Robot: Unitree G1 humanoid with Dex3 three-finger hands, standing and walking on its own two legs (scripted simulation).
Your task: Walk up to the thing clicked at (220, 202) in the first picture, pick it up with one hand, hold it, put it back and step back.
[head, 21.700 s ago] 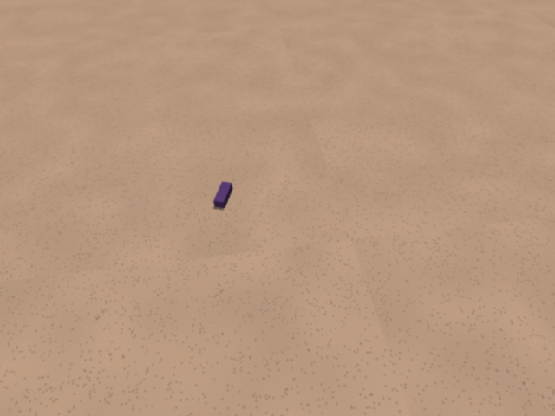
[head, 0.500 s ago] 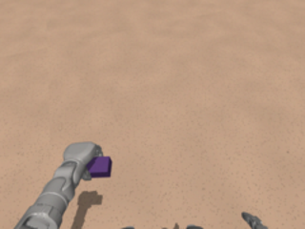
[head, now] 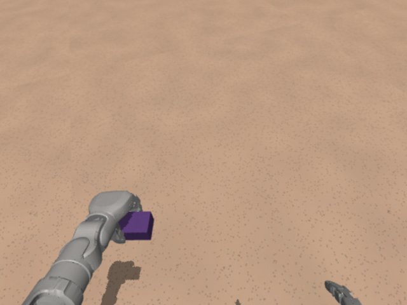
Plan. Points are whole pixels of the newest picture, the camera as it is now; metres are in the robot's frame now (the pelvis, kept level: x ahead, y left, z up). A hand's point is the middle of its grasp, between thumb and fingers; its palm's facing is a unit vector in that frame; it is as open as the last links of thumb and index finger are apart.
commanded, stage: hold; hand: left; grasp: from above
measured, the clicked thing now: (122, 225) +0.31 +0.23 -0.09
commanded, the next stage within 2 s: crouch in 1.22 s
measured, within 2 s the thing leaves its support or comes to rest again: neither
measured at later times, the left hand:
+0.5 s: hand (118, 228) +0.28 +0.21 -0.04, palm faces -0.47 -0.05 -0.88, open 8.0 cm
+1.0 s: hand (112, 234) +0.26 +0.22 -0.03, palm faces -0.47 -0.05 -0.88, open 8.0 cm
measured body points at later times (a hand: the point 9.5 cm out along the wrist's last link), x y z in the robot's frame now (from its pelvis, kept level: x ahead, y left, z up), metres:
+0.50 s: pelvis -0.01 -0.01 +0.01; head +0.00 -0.03 +0.46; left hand +0.30 +0.21 +0.01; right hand +0.12 -0.26 -0.11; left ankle +0.00 +0.12 -0.73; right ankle +0.01 -0.14 -0.73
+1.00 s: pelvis -0.02 +0.00 +0.01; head -0.01 -0.02 +0.46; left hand +0.29 +0.22 +0.02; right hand +0.13 -0.25 -0.10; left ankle +0.00 +0.12 -0.73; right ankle +0.01 -0.14 -0.73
